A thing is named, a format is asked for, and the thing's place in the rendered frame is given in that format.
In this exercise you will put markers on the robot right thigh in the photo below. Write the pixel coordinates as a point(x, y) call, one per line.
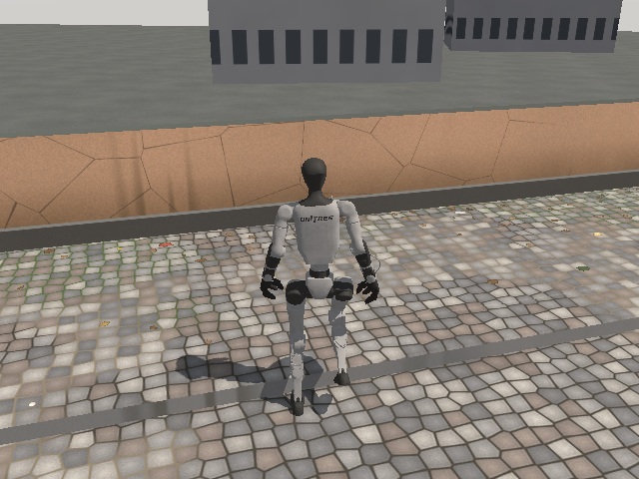
point(342, 293)

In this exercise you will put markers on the right robot upper arm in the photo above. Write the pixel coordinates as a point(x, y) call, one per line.
point(348, 210)

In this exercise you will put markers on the robot left hand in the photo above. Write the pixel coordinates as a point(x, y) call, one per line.
point(275, 284)

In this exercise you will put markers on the robot left forearm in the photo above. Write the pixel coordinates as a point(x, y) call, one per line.
point(270, 266)

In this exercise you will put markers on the left robot upper arm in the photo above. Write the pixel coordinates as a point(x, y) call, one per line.
point(285, 213)

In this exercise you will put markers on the right robot shin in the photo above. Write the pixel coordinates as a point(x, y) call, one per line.
point(339, 342)

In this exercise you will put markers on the robot right hand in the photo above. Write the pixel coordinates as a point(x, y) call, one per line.
point(369, 287)

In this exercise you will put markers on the robot right forearm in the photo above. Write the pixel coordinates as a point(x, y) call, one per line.
point(365, 265)

